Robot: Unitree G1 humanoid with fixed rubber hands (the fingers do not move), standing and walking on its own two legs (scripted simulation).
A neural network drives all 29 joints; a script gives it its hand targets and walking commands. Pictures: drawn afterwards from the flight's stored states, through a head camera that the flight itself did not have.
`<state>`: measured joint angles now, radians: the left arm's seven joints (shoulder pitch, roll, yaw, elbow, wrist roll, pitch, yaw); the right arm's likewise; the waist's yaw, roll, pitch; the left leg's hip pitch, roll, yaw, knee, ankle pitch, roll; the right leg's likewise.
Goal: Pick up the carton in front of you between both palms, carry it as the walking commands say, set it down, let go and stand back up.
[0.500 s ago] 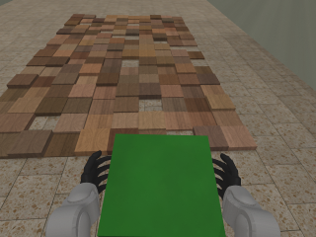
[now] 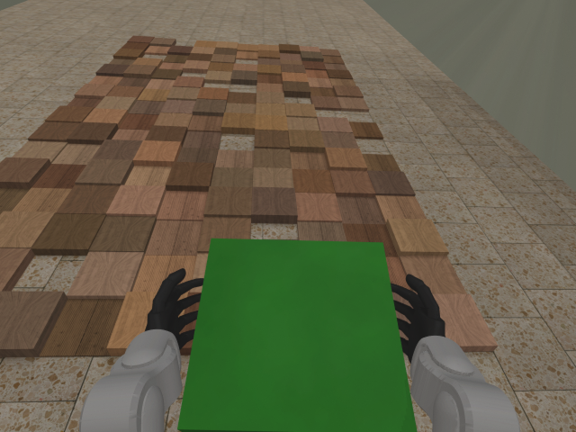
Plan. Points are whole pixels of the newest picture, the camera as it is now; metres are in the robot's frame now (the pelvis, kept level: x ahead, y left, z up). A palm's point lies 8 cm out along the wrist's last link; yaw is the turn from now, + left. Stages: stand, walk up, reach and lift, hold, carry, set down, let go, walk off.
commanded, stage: carry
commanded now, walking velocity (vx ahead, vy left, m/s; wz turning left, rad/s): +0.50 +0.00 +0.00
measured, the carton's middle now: (293, 355) +0.24 +0.00 +0.04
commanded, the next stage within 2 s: none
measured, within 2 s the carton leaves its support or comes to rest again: neither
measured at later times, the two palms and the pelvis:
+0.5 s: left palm (217, 140) +0.61 +0.16 +0.13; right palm (375, 152) +0.62 -0.15 +0.13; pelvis +0.30 +0.00 -0.01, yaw +1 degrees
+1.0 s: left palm (242, 74) +0.99 +0.16 +0.13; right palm (351, 81) +0.98 -0.14 +0.14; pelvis +0.64 +0.02 +0.04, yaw +0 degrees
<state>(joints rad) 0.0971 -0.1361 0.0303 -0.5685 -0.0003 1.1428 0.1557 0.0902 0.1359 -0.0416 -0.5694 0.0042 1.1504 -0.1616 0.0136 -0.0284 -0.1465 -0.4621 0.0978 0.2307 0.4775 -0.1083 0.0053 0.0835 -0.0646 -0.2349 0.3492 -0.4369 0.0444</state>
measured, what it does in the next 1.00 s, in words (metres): climbs: right foot, then left foot 0.05 m higher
